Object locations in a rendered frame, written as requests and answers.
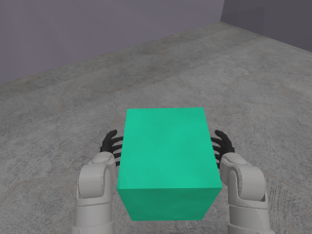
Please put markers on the robot left hand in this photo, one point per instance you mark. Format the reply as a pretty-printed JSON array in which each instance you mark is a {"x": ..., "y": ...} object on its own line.
[{"x": 109, "y": 141}]

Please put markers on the right robot forearm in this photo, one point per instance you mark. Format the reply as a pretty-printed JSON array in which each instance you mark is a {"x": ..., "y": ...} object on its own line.
[{"x": 247, "y": 196}]

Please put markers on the carton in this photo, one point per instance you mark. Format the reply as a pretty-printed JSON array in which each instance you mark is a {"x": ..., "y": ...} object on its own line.
[{"x": 168, "y": 169}]

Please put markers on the robot right hand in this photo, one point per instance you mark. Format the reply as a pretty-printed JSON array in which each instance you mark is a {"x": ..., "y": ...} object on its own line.
[{"x": 224, "y": 143}]

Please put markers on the left robot forearm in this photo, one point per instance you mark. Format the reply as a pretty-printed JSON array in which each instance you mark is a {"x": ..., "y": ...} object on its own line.
[{"x": 94, "y": 194}]

